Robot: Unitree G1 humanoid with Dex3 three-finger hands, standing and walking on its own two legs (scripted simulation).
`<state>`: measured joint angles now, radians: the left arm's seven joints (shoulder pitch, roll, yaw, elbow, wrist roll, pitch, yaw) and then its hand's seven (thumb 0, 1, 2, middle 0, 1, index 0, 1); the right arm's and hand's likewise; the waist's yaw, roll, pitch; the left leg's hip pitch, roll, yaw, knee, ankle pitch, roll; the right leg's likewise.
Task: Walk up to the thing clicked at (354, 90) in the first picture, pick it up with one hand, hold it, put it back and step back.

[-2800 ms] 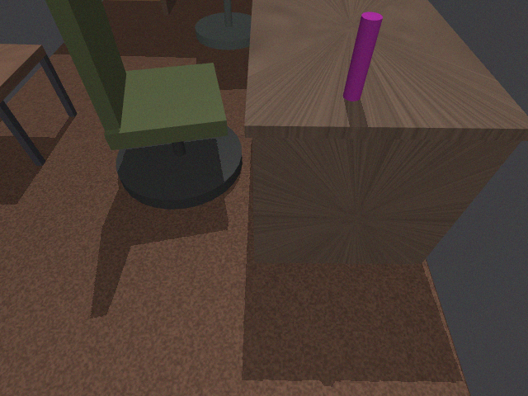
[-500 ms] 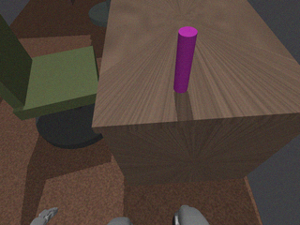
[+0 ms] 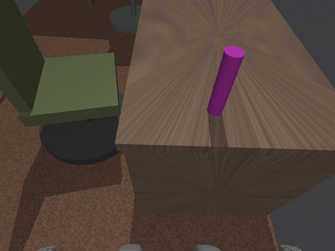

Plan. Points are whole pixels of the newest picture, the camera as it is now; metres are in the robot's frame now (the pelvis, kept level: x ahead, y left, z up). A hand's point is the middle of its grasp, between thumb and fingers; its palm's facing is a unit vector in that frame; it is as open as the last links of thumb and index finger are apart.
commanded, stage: walk up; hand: right
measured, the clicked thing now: (223, 85) +0.52 -0.14 +0.09
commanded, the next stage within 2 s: stand in 0.98 s
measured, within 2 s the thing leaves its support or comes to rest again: neither
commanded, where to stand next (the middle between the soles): +0.07 +0.02 m, yaw -1 degrees
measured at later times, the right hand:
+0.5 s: hand out of the picture +0.11 -0.24 -0.13, palm faces -0.03 +0.95 -0.32, open 7.4 cm
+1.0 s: hand out of the picture +0.09 -0.25 -0.13, palm faces +0.00 +0.95 -0.31, open 7.4 cm
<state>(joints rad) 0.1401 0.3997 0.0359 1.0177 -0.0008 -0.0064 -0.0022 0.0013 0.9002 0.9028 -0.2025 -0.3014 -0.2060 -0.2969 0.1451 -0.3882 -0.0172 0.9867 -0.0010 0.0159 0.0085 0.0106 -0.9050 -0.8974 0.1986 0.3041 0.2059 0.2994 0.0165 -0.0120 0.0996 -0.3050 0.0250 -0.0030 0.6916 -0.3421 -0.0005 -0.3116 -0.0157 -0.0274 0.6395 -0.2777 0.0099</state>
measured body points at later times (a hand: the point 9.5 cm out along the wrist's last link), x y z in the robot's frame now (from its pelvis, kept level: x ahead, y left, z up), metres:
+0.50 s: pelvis +0.01 +0.01 +0.03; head +0.02 +0.01 +0.47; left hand +0.09 +0.31 -0.10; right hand +0.11 -0.29 -0.11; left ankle +0.02 +0.12 -0.72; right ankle +0.04 -0.13 -0.72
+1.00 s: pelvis +0.02 +0.00 +0.03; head +0.03 +0.00 +0.48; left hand +0.10 +0.30 -0.10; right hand +0.09 -0.30 -0.11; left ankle +0.02 +0.12 -0.72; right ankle +0.04 -0.13 -0.72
